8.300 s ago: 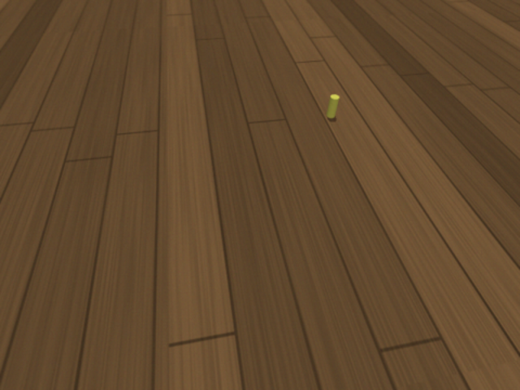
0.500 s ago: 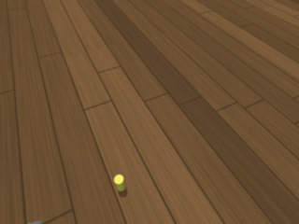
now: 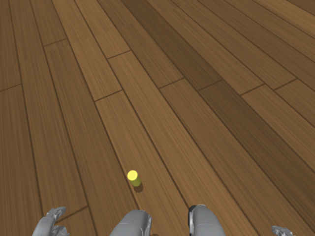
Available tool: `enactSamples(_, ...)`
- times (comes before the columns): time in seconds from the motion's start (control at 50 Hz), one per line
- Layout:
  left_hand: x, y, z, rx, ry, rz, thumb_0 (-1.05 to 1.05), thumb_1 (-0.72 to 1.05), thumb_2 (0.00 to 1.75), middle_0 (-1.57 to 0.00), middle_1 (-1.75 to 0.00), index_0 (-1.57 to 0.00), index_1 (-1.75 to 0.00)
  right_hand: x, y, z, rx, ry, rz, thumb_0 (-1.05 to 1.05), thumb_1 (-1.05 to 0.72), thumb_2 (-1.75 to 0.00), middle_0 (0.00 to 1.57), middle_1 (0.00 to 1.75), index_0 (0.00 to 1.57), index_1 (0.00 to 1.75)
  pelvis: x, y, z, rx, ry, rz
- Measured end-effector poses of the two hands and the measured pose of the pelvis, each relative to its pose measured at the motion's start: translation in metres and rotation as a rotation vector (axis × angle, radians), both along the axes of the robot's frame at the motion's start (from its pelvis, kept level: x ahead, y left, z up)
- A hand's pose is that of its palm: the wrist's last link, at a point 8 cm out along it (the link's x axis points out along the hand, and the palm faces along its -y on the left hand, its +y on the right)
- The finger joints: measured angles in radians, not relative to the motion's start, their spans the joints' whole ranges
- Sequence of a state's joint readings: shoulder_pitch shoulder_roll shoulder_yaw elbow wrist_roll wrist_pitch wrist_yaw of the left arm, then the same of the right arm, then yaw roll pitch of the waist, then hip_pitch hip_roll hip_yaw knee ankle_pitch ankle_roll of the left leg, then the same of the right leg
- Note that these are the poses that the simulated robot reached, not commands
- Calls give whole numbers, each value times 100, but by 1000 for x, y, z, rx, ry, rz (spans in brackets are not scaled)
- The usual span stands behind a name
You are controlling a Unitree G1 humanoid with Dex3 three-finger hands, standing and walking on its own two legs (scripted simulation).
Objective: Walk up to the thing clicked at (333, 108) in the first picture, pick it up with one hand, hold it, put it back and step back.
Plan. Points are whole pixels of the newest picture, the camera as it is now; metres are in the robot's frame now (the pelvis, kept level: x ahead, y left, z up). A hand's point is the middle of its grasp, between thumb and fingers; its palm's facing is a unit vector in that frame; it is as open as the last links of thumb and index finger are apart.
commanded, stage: walk up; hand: left
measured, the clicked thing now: (134, 178) +0.41 +0.19 -0.67
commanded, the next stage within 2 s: none
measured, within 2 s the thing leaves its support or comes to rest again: neither
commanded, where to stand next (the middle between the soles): +0.06 +0.01 m, yaw -4 degrees
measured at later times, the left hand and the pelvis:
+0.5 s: hand out of the picture +0.02 +0.31 -0.14, palm faces -0.14 -0.93 -0.35, open 7.4 cm; pelvis -0.03 +0.02 +0.02, yaw -4 degrees
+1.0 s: hand out of the picture +0.10 +0.29 -0.09, palm faces -0.10 -0.82 -0.57, open 7.4 cm; pelvis +0.02 +0.00 +0.02, yaw -6 degrees
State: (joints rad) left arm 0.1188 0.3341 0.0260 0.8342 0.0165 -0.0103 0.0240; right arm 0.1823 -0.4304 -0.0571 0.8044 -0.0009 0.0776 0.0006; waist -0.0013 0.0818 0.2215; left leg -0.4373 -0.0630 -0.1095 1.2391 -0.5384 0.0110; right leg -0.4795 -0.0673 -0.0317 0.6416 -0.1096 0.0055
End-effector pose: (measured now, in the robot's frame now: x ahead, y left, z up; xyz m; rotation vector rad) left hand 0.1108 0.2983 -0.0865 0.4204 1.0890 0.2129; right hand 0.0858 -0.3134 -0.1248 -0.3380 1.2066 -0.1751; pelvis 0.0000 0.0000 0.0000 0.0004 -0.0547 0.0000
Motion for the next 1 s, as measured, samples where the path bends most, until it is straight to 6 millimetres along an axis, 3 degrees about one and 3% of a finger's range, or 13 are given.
enactSamples(0.1,-11,35,-2,47,-38,24,1,89,90,-20,-30,-21,-30,-22,15,-5,-4,40,18,0,-91,-90,21,30,20,30,-15,16,-9,-9,4,27)
enactSamples(0.18,-22,67,-14,48,-56,58,1,89,90,-20,-30,-21,-30,-56,28,0,-40,65,10,0,-91,-90,21,30,20,30,-30,33,-18,24,-17,16)
enactSamples(0.28,-47,78,-14,14,26,80,1,90,90,-20,-30,-20,-30,-92,38,26,-75,95,-31,1,-91,-90,21,30,20,30,-39,40,1,-29,6,27)
enactSamples(0.4,-84,71,-19,-41,146,49,1,90,90,-20,-30,-20,-30,-94,29,56,-118,28,-40,1,-90,-90,21,30,20,30,-40,37,15,-12,40,-22)
enactSamples(0.46,-92,60,-20,-63,201,8,1,90,90,-20,-30,-20,-30,-93,15,68,-137,-37,-60,1,-90,-90,21,30,21,30,-32,31,18,-12,35,-62)
enactSamples(0.52,-80,47,-17,-72,203,-31,1,90,90,-20,-30,-20,-30,-98,-2,76,-151,-67,-80,1,-90,-90,21,30,21,30,-25,20,20,-15,25,-82)
enactSamples(0.62,-36,14,-5,-63,95,-93,1,90,90,-20,-30,-20,-30,-109,-38,67,-137,-28,-105,1,-90,-90,21,30,20,30,-13,-8,17,-12,8,-90)
enactSamples(0.68,-19,-3,1,-26,10,-102,1,90,90,-20,-30,-20,-30,-103,-58,45,-123,6,-125,1,-90,-90,21,30,20,30,-7,-24,7,-27,-7,-84)
enactSamples(0.78,-19,-14,27,21,2,-83,1,90,90,-20,-30,-21,-30,-69,-54,30,-37,-13,-118,1,-91,-90,20,30,20,30,9,-29,17,-14,-16,-93)
enactSamples(0.9,-23,8,51,135,43,-32,1,89,90,-20,-30,-21,-30,-34,-33,13,35,-29,-104,1,-91,-90,20,30,20,30,23,-21,20,-5,-20,-104)
enactSamples(1.0,-10,30,48,166,74,-27,1,89,90,-20,-30,-21,-30,-26,-7,0,54,14,-119,1,-91,-90,20,30,20,30,22,-5,15,9,3,-98)
